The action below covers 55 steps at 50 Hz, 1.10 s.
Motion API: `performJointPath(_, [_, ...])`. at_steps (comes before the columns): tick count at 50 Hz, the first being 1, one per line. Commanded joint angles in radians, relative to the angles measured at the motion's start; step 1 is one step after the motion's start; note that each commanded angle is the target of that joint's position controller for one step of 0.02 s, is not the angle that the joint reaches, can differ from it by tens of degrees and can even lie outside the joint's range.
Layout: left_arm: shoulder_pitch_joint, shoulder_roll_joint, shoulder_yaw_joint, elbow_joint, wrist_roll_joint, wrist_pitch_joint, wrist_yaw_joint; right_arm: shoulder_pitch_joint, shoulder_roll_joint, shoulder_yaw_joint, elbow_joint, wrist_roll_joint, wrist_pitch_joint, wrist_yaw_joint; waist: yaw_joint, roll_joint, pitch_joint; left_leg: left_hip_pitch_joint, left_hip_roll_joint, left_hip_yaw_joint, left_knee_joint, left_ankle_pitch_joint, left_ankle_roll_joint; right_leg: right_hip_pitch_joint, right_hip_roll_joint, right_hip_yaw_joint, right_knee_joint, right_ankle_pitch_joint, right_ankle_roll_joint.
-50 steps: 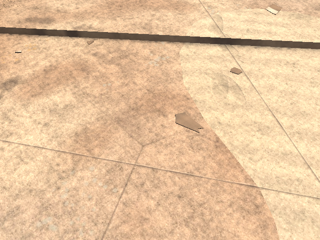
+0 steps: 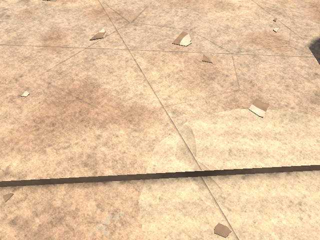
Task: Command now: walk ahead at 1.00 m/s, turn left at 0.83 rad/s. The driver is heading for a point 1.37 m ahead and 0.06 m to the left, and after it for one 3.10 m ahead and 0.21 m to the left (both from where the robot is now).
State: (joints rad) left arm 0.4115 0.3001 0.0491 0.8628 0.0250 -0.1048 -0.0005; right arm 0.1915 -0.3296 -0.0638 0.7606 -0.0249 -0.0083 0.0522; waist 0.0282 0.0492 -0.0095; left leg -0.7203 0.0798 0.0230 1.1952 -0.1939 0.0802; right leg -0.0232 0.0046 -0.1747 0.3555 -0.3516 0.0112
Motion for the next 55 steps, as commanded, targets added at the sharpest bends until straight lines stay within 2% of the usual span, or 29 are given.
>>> performJointPath(1, [-0.141, 0.033, -0.001, -0.065, -0.006, -0.039, 0.001, -0.088, 0.036, 0.029, -0.119, 0.002, -0.004, 0.032, -0.076, -0.132, 0.131, -0.025, 0.046, -0.005, -0.195, 0.161, 0.018, -0.107, -0.212, 0.012, -0.249, 0.476, -0.083])
performJointPath(5, [-0.079, 0.144, 0.021, -0.049, -0.008, -0.032, 0.017, -0.112, -0.001, 0.03, -0.12, 0.002, -0.01, 0.047, -0.099, -0.103, 0.075, 0.269, -0.101, 0.168, -0.439, 0.251, 0.081, -0.023, -0.205, -0.099, -0.144, 1.115, -0.061])
performJointPath(8, [-0.154, 0.23, 0.047, -0.091, 0.006, 0.023, 0.029, 0.332, -0.122, -0.025, 0.008, 0.002, -0.009, 0.015, -0.325, -0.134, -0.168, 0.744, -0.183, 0.113, -0.466, 0.087, 0.15, -0.06, -0.247, -0.059, 0.486, 1.327, -0.065])
performJointPath(9, [-0.137, 0.192, 0.042, -0.079, 0.018, 0.029, 0.016, 0.395, -0.172, -0.052, 0.045, 0.005, 0.0, -0.011, -0.317, -0.036, -0.169, 0.92, -0.162, 0.027, -0.509, 0.006, 0.177, -0.247, -0.147, -0.053, 0.85, 0.714, -0.043])
performJointPath(10, [-0.113, 0.028, -0.003, -0.12, 0.037, 0.018, 0.002, 0.305, -0.257, -0.069, 0.033, 0.014, 0.013, -0.028, -0.188, 0.217, -0.084, 0.963, -0.012, -0.248, -0.485, 0.149, 0.22, -0.574, 0.009, -0.013, 1.284, -0.163, -0.009])
performJointPath(11, [-0.065, 0.07, -0.009, -0.242, 0.011, -0.003, 0.0, 0.253, -0.336, -0.084, -0.029, -0.003, 0.022, -0.03, -0.128, 0.252, -0.322, 1.182, 0.15, -0.754, -0.773, -0.119, 0.405, -0.824, 0.044, 0.206, 1.387, -0.158, -0.001])
performJointPath(13, [-0.127, 0.13, -0.013, -0.198, 0.008, -0.021, 0.005, 0.182, -0.187, -0.056, -0.028, -0.004, 0.008, -0.053, -0.087, -0.067, -0.08, 0.888, 0.179, -0.728, -0.969, -0.28, 0.291, -0.822, -0.08, 0.231, 1.188, 0.043, -0.021])
performJointPath(15, [-0.107, 0.097, -0.027, -0.165, 0.027, 0.014, 0.002, 0.109, -0.126, -0.029, -0.028, -0.005, -0.034, -0.059, -0.006, -0.152, 0.007, 0.581, 0.122, -0.536, -0.964, -0.073, 0.238, -0.644, -0.149, 0.231, 1.068, 0.058, -0.015])
performJointPath(18, [-0.147, 0.052, -0.035, -0.158, 0.011, 0.068, -0.024, 0.142, -0.09, -0.012, 0.022, 0.002, -0.091, -0.046, 0.017, -0.125, 0.088, 0.426, 0.052, -0.295, -1.041, 0.115, 0.174, -0.59, -0.189, 0.22, 0.881, 0.092, -0.007])
performJointPath(22, [-0.316, 0.006, -0.045, -0.189, -0.025, 0.061, -0.039, 0.21, -0.067, -0.005, 0.05, 0.007, -0.121, -0.027, -0.062, -0.062, 0.124, 0.543, -0.047, -0.014, -1.091, 0.502, 0.033, -0.629, -0.116, 0.145, 0.578, 0.381, -0.071])
performJointPath(27, [-0.399, 0.002, -0.055, -0.205, -0.029, 0.061, -0.046, 0.241, -0.099, 0.005, 0.065, 0.003, -0.124, -0.055, -0.071, -0.013, 0.053, 0.785, 0.04, 0.102, -1.094, 1.182, -0.035, -0.553, 0.022, -0.019, 0.385, 0.367, -0.132])
performJointPath(30, [-0.141, 0.1, -0.02, -0.139, -0.018, 0.077, -0.038, 0.184, -0.146, -0.011, 0.055, -0.032, -0.087, -0.093, 0.088, 0.095, -0.075, 0.888, 0.113, 0.137, -0.724, 1.562, -0.074, -0.353, 0.109, -0.028, 0.396, 0.205, -0.193])
performJointPath(31, [-0.06, 0.163, 0.014, -0.084, -0.021, 0.082, -0.033, 0.249, -0.111, 0.0, 0.038, -0.01, -0.072, -0.094, 0.08, -0.052, -0.149, 0.698, 0.065, 0.141, -0.496, 1.581, -0.096, -0.102, 0.186, -0.063, 0.444, 0.116, -0.22])
performJointPath(32, [0.109, 0.174, 0.045, -0.052, -0.01, 0.089, -0.037, 0.166, -0.167, -0.005, 0.024, 0.01, -0.071, -0.096, 0.221, -0.057, -0.184, 0.447, 0.039, 0.151, -0.121, 1.438, -0.123, 0.163, 0.165, -0.009, 0.384, 0.106, -0.287])
performJointPath(33, [0.253, 0.206, 0.077, 0.0, -0.027, 0.104, -0.033, -0.051, -0.193, -0.019, -0.035, 0.042, -0.087, -0.09, 0.367, -0.314, -0.232, 0.04, -0.168, 0.143, 0.514, 0.349, -0.182, 0.463, 0.022, 0.25, 0.2, 0.278, -0.416])
performJointPath(34, [0.114, 0.236, 0.076, -0.008, -0.018, 0.103, -0.016, -0.023, -0.089, 0.019, -0.107, 0.033, -0.11, -0.082, 0.185, -0.327, -0.273, -0.107, -0.18, -0.047, 0.682, -0.2, -0.176, 0.429, -0.173, 0.658, 0.108, 0.204, -0.499])
performJointPath(35, [0.066, 0.188, 0.067, -0.06, -0.016, 0.093, 0.004, -0.04, -0.061, 0.042, -0.147, 0.013, -0.113, -0.07, 0.139, -0.07, -0.249, -0.08, -0.1, -0.194, 0.572, -0.209, -0.15, 0.286, -0.225, 0.808, 0.041, 0.037, -0.479])
performJointPath(36, [0.041, 0.12, 0.046, -0.046, -0.002, 0.086, 0.019, -0.066, -0.034, 0.058, -0.175, 0.0, -0.116, -0.052, 0.073, 0.092, -0.11, -0.03, -0.054, -0.206, 0.383, -0.185, -0.115, 0.049, -0.221, 0.846, -0.053, -0.074, -0.412])
performJointPath(37, [-0.01, 0.098, 0.039, -0.043, 0.016, 0.075, 0.03, -0.065, -0.019, 0.063, -0.195, -0.017, -0.103, -0.043, -0.006, 0.137, 0.005, 0.03, -0.016, -0.215, 0.247, -0.221, -0.096, -0.159, -0.191, 0.812, -0.092, -0.102, -0.364])
performJointPath(40, [-0.166, 0.14, 0.037, -0.115, 0.028, 0.033, 0.026, -0.052, -0.018, 0.077, -0.218, -0.043, -0.036, -0.045, -0.092, 0.036, 0.103, 0.202, 0.003, -0.108, 0.008, -0.27, -0.114, -0.539, -0.077, 0.577, -0.151, -0.051, -0.347])
performJointPath(42, [-0.228, 0.183, 0.05, -0.145, 0.005, 0.028, 0.013, -0.079, -0.011, 0.095, -0.257, -0.008, -0.03, -0.033, -0.117, -0.049, 0.08, 0.463, 0.002, -0.037, -0.391, -0.183, -0.147, -0.716, 0.006, 0.44, -0.215, -0.045, -0.302])
performJointPath(45, [-0.196, 0.192, 0.069, -0.154, 0.01, 0.022, -0.025, 0.015, -0.037, 0.075, -0.206, 0.032, -0.029, -0.041, -0.099, -0.105, -0.008, 0.659, -0.05, 0.002, -0.477, 0.053, -0.173, -0.614, 0.012, 0.465, -0.167, 0.034, -0.259])
performJointPath(46, [-0.19, 0.187, 0.072, -0.155, 0.007, 0.023, -0.029, 0.037, -0.058, 0.064, -0.198, 0.031, -0.032, -0.05, -0.113, -0.099, -0.004, 0.68, -0.05, -0.003, -0.553, 0.047, -0.17, -0.56, 0.011, 0.473, -0.095, 0.055, -0.236])
performJointPath(48, [-0.226, 0.184, 0.073, -0.169, -0.001, 0.023, -0.037, 0.289, -0.133, 0.02, -0.122, 0.001, -0.041, -0.081, -0.259, 0.027, -0.119, 0.945, -0.07, 0.029, -0.661, -0.066, -0.141, -0.554, 0.079, 0.399, 0.344, 0.263, -0.165])
performJointPath(49, [-0.299, 0.085, 0.045, -0.219, -0.004, 0.014, -0.027, 0.419, -0.191, -0.001, -0.089, -0.035, -0.053, -0.096, -0.302, 0.181, -0.13, 1.067, 0.121, -0.209, -0.738, -0.248, -0.105, -0.716, 0.137, 0.346, 0.661, -0.013, -0.135])
performJointPath(50, [-0.261, -0.019, 0.008, -0.281, -0.033, 0.014, -0.019, 0.354, -0.232, 0.003, -0.126, -0.054, -0.058, -0.098, -0.197, 0.266, -0.111, 1.041, 0.332, -0.652, -0.939, -0.439, -0.053, -0.886, 0.144, 0.274, 0.879, -0.164, -0.13])
performJointPath(51, [-0.172, 0.012, 0.004, -0.285, -0.024, 0.031, -0.02, 0.216, -0.199, -0.004, -0.147, -0.052, -0.062, -0.096, -0.093, 0.25, -0.118, 0.954, 0.411, -0.886, -0.987, -0.64, 0.083, -0.97, 0.063, 0.255, 1.019, -0.072, -0.148])
performJointPath(53, [-0.274, 0.05, 0.008, -0.286, 0.014, 0.065, -0.042, 0.144, -0.088, 0.013, -0.138, -0.025, -0.078, -0.074, -0.079, 0.017, 0.029, 0.776, 0.332, -0.609, -0.979, -0.549, 0.08, -0.976, -0.042, 0.251, 1.082, 0.03, -0.131])
performJointPath(55, [-0.34, 0.049, 0.009, -0.313, 0.01, 0.088, -0.076, 0.191, -0.051, 0.021, -0.072, -0.018, -0.094, -0.073, -0.073, 0.0, 0.089, 0.722, 0.233, -0.317, -0.997, -0.265, 0.004, -0.98, -0.076, 0.26, 1.06, 0.06, -0.11])
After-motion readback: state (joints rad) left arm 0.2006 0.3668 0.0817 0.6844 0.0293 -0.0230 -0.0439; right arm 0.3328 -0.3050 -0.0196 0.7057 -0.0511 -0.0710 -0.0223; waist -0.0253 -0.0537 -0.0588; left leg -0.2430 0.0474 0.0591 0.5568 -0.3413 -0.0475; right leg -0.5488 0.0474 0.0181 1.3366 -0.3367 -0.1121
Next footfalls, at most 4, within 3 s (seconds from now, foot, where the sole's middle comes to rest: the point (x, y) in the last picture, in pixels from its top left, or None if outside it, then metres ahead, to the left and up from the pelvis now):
0.18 left None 0.37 0.08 -0.77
0.58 right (162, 164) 0.84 0.05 -0.72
0.98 left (118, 128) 1.06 0.28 -0.72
1.36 right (189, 88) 1.37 -0.09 -0.72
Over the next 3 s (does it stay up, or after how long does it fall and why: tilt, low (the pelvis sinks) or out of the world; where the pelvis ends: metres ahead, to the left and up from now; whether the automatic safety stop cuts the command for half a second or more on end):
stays up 2.65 0.12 0.04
